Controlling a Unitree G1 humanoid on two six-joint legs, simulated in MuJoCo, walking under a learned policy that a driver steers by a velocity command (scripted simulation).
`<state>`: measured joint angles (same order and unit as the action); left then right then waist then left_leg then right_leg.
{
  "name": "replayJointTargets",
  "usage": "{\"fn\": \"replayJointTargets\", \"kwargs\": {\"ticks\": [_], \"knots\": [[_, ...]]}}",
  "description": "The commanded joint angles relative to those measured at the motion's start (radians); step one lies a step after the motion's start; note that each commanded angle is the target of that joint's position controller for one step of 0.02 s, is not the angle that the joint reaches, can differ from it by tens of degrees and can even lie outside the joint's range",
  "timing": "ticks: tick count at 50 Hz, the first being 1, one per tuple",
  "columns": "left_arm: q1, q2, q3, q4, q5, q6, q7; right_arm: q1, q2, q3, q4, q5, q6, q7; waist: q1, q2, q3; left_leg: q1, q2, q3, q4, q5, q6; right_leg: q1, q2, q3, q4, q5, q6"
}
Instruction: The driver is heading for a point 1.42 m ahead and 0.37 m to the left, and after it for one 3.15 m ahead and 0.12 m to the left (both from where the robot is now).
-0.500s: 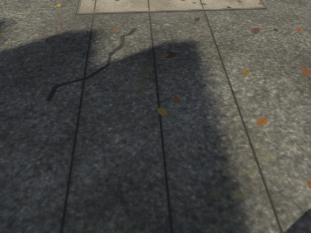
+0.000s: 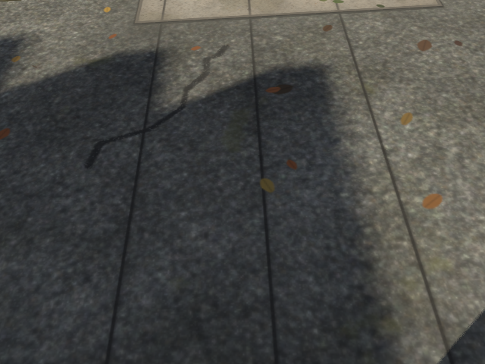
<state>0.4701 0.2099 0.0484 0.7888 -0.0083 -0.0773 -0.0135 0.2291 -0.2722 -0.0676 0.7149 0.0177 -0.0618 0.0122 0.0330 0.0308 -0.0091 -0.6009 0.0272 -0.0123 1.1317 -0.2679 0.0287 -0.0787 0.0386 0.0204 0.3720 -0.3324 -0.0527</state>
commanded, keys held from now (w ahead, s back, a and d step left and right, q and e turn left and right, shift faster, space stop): w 0.80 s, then w+q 0.20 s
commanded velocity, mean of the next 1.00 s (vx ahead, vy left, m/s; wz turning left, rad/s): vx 0.48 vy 0.00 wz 0.04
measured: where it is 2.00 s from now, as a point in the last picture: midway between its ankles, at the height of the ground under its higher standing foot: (236, 211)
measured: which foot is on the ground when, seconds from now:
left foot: up 0.00-0.24, down 0.26-0.82, up 0.84-1.00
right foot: down 0.00-0.26, up 0.28-0.78, down 0.80-1.00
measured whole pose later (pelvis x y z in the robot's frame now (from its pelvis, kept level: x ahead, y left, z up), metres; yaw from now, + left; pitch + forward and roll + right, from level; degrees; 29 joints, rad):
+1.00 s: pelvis +0.51 -0.03 +0.00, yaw +4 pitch +0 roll -1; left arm 0.25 0.25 0.04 0.80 0.01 -0.11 -0.03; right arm 0.28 -0.31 -0.05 0.82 0.03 -0.05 0.00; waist 0.01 0.05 0.03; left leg -0.57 0.07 -0.08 1.12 -0.26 0.02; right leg -0.20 0.03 -0.10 0.35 -0.16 -0.06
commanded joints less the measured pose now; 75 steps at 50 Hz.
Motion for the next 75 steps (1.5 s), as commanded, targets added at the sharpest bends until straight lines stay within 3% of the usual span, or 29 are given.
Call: {"fn": "replayJointTargets", "kwargs": {"ticks": [1,8,10,12,13,14,15,16,18,22,26,34,38,40,41,42,43,45,47,53,62,65,67,68,69,70,71,72,75], "knots": [[0.035,0.118,0.017,-0.017,-0.005,0.002,0.022,-0.138,0.018,0.018,-0.096,-0.011,-0.013,0.019,0.015,-0.1,0.065,-0.202,0.028,0.016,-0.165,0.137,-0.02,0.104,-0.226,0.169,-0.161,0.545,-0.137],[0.031,0.187,0.025,0.046,-0.024,0.0,0.038,-0.321,-0.027,0.019,-0.167,0.007,-0.034,0.031,0.025,-0.141,0.119,0.01,-0.02,0.033,-0.554,0.272,0.005,0.048,-0.257,0.122,-0.185,0.48,-0.111],[0.015,0.2,0.029,0.055,-0.018,0.002,0.034,-0.269,-0.062,0.003,-0.159,0.003,-0.038,0.03,-0.016,-0.154,0.067,0.111,-0.052,0.052,-0.574,0.213,0.05,0.106,-0.263,0.106,-0.079,0.748,-0.093],[-0.021,0.209,0.029,0.046,-0.006,0.014,0.034,-0.009,-0.119,-0.029,-0.087,0.001,-0.032,0.018,-0.151,-0.151,-0.094,0.468,-0.086,0.074,-0.594,0.226,0.111,0.033,-0.207,0.055,0.231,0.989,-0.056],[-0.027,0.182,0.016,0.018,0.017,0.013,0.035,0.197,-0.188,-0.047,-0.043,-0.009,-0.026,0.006,-0.215,-0.027,-0.247,0.809,0.107,-0.154,-0.57,0.247,0.176,-0.206,-0.144,0.029,0.56,0.661,-0.027],[0.144,0.029,-0.025,0.024,0.005,-0.003,0.019,0.244,-0.247,-0.051,-0.014,-0.019,-0.029,0.02,-0.116,0.255,-0.428,1.072,0.369,-0.705,-0.732,-0.031,0.351,-0.526,0.041,0.09,0.904,-0.222,0.02],[0.073,0.153,0.004,0.038,-0.026,-0.023,0.007,0.216,-0.15,-0.034,-0.012,-0.006,-0.027,0.017,-0.152,0.17,-0.336,0.993,0.335,-0.775,-0.841,-0.237,0.324,-0.646,-0.009,0.162,0.991,-0.219,0.011],[-0.059,0.192,0.017,-0.006,-0.045,-0.031,0.004,0.119,-0.115,-0.022,-0.018,-0.002,-0.026,0.012,-0.135,0.117,-0.135,0.816,0.301,-0.608,-0.871,-0.224,0.277,-0.703,-0.059,0.112,0.974,-0.124,0.004],[-0.146,0.171,0.016,-0.025,-0.012,-0.033,0.017,-0.006,-0.088,-0.01,-0.034,-0.021,-0.033,0.019,-0.062,-0.023,-0.017,0.523,0.228,-0.415,-0.922,0.017,0.234,-0.598,-0.138,0.082,0.872,0.027,0.007],[-0.103,0.123,0.013,-0.02,0.001,0.005,0.026,-0.016,-0.069,-0.003,0.001,-0.016,-0.058,0.024,0.004,0.032,-0.001,0.359,0.168,-0.23,-1.005,0.183,0.239,-0.495,-0.181,0.069,0.756,0.101,0.039],[-0.263,0.116,0.007,-0.079,0.012,0.003,0.03,0.058,-0.119,-0.011,0.041,-0.013,-0.049,0.004,-0.036,0.008,0.054,0.387,0.157,-0.165,-1.031,0.229,0.23,-0.604,-0.188,0.053,0.539,0.297,0.073],[-0.516,0.106,-0.01,-0.16,-0.01,-0.026,-0.011,0.194,-0.157,-0.007,0.115,0.005,-0.021,-0.007,-0.13,0.018,0.085,0.553,0.182,-0.121,-0.96,0.238,0.181,-0.56,-0.119,0.007,0.179,0.405,0.057],[-0.454,0.15,0.003,-0.161,-0.009,-0.037,-0.029,0.179,-0.187,-0.015,0.128,0.003,0.002,-0.013,-0.07,0.058,0.036,0.655,0.219,-0.137,-0.832,0.444,0.148,-0.435,-0.078,-0.018,0.106,0.244,-0.003],[-0.167,0.241,0.044,-0.084,0.002,-0.037,-0.017,0.154,-0.154,0.004,0.107,-0.011,0.007,-0.015,0.063,0.013,-0.168,0.517,0.123,-0.053,-0.473,0.577,0.092,0.006,-0.112,0.013,0.11,0.304,-0.078],[-0.036,0.344,0.071,-0.068,0.022,-0.031,-0.01,0.243,-0.048,0.039,0.079,-0.014,-0.011,-0.008,0.07,-0.188,-0.33,0.09,-0.022,0.026,-0.078,0.234,0.012,0.444,-0.371,0.402,0.113,0.233,-0.222],[0.006,0.281,0.057,-0.054,0.01,-0.022,-0.011,0.254,-0.05,0.042,0.095,-0.001,-0.03,-0.006,0.084,-0.282,-0.391,-0.083,-0.08,-0.091,0.101,-0.299,0.004,0.5,-0.462,0.672,-0.023,0.127,-0.268],[-0.053,0.221,0.036,-0.059,0.007,-0.021,-0.009,0.179,-0.153,0.012,0.08,0.029,-0.038,-0.003,0.085,-0.193,-0.239,-0.161,-0.029,-0.145,0.18,-0.257,0.017,0.375,-0.435,0.557,-0.049,0.078,-0.22],[-0.193,0.165,0.016,-0.072,0.009,-0.024,-0.011,0.082,-0.139,0.009,0.055,0.023,-0.031,-0.007,0.024,-0.099,-0.059,-0.125,0.054,-0.102,0.087,-0.094,0.013,0.102,-0.35,0.315,-0.122,0.154,-0.165],[-0.255,0.136,0.011,-0.067,0.018,-0.039,-0.011,0.115,-0.109,0.003,0.071,0.012,-0.002,-0.011,-0.029,-0.14,-0.011,-0.022,0.088,-0.099,0.03,0.001,-0.005,-0.038,-0.291,0.182,-0.196,0.226,-0.138],[-0.235,0.171,0.026,-0.009,0.028,-0.053,0.004,0.05,-0.069,-0.001,0.037,0.005,0.023,-0.015,-0.035,-0.095,0.044,-0.101,0.078,-0.125,-0.139,0.222,-0.037,-0.043,-0.271,-0.032,-0.248,0.445,-0.135],[-0.141,0.236,0.044,0.054,0.0,-0.002,0.026,-0.208,-0.036,0.017,-0.1,0.003,0.013,0.043,0.05,-0.064,0.118,-0.15,0.065,0.015,-0.476,0.253,0.015,0.183,-0.332,-0.163,-0.19,0.532,-0.103],[-0.17,0.273,0.055,0.046,-0.009,0.019,0.034,-0.173,-0.068,0.0,-0.126,0.004,0.02,0.054,-0.001,-0.106,0.059,-0.012,-0.005,0.097,-0.495,0.112,0.065,0.217,-0.333,-0.207,-0.04,0.917,-0.072],[-0.199,0.291,0.06,0.034,-0.013,0.034,0.043,0.03,-0.135,-0.041,-0.088,0.007,0.026,0.046,-0.123,-0.113,-0.063,0.275,-0.087,0.134,-0.548,0.097,0.12,0.154,-0.297,-0.241,0.257,1.093,-0.038],[-0.2,0.274,0.052,0.02,-0.008,0.029,0.046,0.199,-0.204,-0.076,-0.046,0.007,0.033,0.027,-0.204,-0.051,-0.15,0.574,-0.062,0.035,-0.6,0.144,0.167,-0.045,-0.251,-0.243,0.524,0.889,0.003],[-0.121,0.124,0.007,-0.03,0.032,0.005,0.031,0.212,-0.318,-0.095,-0.041,0.012,0.035,0.008,-0.109,0.219,-0.209,0.916,0.201,-0.458,-0.636,0.108,0.319,-0.503,-0.07,-0.215,0.887,-0.053,0.066],[-0.163,0.157,0.002,-0.053,0.006,-0.041,0.014,0.223,-0.281,-0.078,-0.08,0.001,0.017,0.013,-0.135,0.168,-0.379,1.021,0.326,-0.848,-0.802,-0.005,0.437,-0.66,0.017,0.04,1.068,-0.281,0.071],[-0.269,0.219,0.019,-0.086,-0.031,-0.065,0.003,0.193,-0.215,-0.06,-0.073,-0.006,0.004,0.016,-0.162,0.085,-0.259,0.953,0.291,-0.706,-0.831,0.026,0.373,-0.751,-0.047,0.09,1.057,-0.19,0.049],[-0.294,0.212,0.013,-0.1,-0.031,-0.076,0.003,0.139,-0.182,-0.051,-0.076,-0.001,-0.002,0.016,-0.122,0.02,-0.153,0.808,0.245,-0.562,-0.83,0.094,0.328,-0.734,-0.092,0.079,0.965,-0.098,0.033],[-0.263,0.22,0.028,-0.088,0.016,-0.052,0.012,0.005,-0.126,-0.029,-0.116,-0.012,-0.004,0.01,-0.02,-0.012,-0.053,0.509,0.154,-0.386,-0.883,0.324,0.28,-0.559,-0.152,0.072,0.783,0.012,0.061]]}}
